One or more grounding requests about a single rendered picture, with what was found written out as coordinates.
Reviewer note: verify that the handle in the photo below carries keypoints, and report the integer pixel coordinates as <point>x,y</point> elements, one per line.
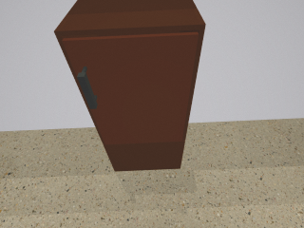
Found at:
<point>86,88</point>

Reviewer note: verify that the cupboard door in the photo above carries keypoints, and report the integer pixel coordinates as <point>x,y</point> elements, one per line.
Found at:
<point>142,83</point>

